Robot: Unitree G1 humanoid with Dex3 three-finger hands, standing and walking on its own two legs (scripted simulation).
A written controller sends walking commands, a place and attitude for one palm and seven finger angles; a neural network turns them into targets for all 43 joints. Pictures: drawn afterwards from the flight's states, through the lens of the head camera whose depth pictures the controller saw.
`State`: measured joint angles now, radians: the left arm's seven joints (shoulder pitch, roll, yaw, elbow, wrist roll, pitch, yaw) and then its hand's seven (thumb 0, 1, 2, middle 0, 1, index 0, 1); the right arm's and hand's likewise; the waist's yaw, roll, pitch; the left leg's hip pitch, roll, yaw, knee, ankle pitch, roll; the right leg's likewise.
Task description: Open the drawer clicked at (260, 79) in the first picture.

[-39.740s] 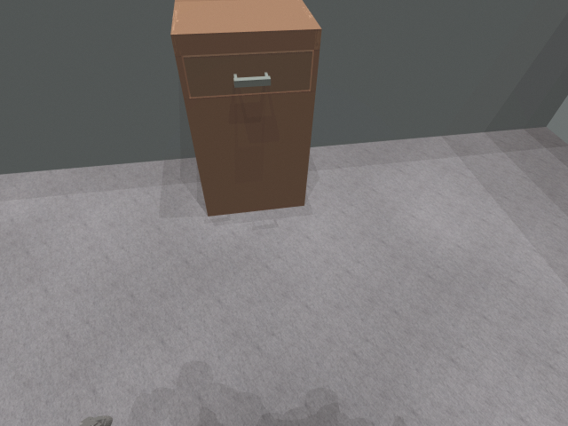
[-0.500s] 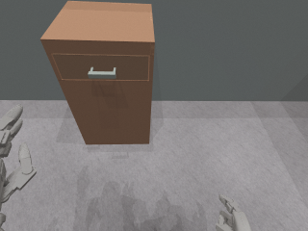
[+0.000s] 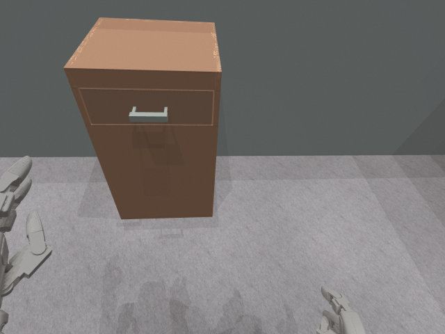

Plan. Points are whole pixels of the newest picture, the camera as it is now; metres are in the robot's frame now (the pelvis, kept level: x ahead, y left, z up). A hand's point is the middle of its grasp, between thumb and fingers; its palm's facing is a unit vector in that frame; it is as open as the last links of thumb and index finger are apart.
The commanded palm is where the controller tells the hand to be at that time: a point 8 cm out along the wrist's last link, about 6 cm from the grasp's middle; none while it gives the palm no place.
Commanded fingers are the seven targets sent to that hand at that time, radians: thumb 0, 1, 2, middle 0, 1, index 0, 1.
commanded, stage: stop stepping back and stand still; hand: left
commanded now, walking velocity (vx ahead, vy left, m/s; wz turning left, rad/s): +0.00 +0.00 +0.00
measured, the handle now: (149, 113) +0.80 +0.28 -0.07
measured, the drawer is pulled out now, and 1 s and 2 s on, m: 0.00 0.00 0.00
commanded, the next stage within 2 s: let the arm hang, fingers relaxed in 0.02 s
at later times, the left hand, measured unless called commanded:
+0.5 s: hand out of the picture -0.02 +0.19 -0.18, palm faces -0.02 -0.99 -0.14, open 7.2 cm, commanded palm none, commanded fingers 0.00 0.90 0.90 -0.20 -0.30 -0.20 -0.30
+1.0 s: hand out of the picture +0.01 +0.22 -0.16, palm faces +0.01 -0.96 -0.27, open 7.4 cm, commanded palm none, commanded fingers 0.00 0.90 0.90 -0.20 -0.30 -0.20 -0.30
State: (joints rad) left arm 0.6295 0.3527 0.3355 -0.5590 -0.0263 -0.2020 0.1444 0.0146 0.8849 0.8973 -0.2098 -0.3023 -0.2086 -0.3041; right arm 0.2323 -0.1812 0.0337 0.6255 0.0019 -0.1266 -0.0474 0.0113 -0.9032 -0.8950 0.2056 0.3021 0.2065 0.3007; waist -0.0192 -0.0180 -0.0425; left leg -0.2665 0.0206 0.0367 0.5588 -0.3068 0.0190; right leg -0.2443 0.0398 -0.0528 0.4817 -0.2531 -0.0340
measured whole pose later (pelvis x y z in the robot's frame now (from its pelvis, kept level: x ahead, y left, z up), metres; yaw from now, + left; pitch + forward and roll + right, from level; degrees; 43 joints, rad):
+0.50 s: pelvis -0.02 +0.01 +0.01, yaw +1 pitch -1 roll -1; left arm 0.29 0.21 -0.02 1.00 0.02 0.05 0.00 0.01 0.94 0.90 -0.21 -0.30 -0.20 -0.30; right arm 0.25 -0.24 0.02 0.99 -0.01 0.02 0.00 0.01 -0.91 -0.90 0.20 0.30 0.20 0.30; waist 0.00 -0.06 0.08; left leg -0.22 -0.01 0.04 0.47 -0.23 0.04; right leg -0.21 0.01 -0.05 0.43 -0.20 -0.02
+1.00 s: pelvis -0.02 +0.01 +0.01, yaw +1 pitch -2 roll +0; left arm 0.20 0.23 0.00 1.12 0.02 0.00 0.02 0.00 0.90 0.90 -0.20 -0.30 -0.20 -0.30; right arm 0.23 -0.19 0.00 1.11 -0.01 0.00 -0.01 0.00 -0.91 -0.89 0.20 0.30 0.20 0.30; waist 0.00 0.01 0.04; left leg -0.15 -0.03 0.04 0.37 -0.19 0.04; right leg -0.16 -0.01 -0.05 0.38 -0.18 -0.01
